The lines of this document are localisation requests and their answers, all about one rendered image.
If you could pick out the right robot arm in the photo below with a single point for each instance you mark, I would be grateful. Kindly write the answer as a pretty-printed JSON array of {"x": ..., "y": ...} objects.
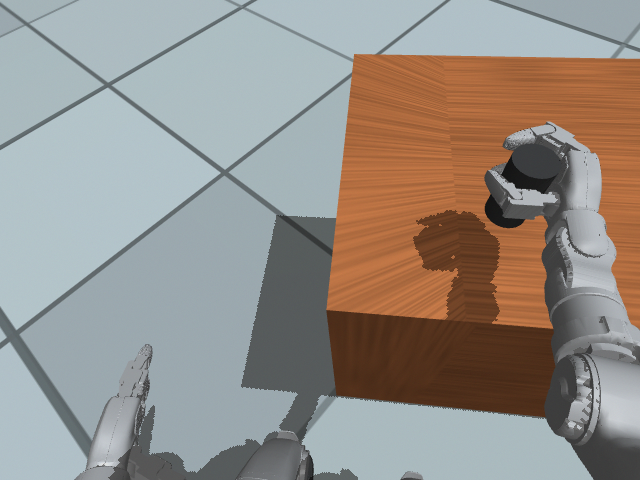
[{"x": 594, "y": 396}]

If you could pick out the right robot hand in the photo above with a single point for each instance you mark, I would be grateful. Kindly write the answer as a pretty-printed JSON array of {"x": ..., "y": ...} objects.
[{"x": 578, "y": 185}]

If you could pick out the left robot hand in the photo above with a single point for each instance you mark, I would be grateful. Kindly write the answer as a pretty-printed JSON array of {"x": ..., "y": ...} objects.
[{"x": 115, "y": 442}]

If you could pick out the can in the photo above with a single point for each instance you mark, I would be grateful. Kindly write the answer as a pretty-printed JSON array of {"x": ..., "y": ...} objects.
[{"x": 531, "y": 166}]

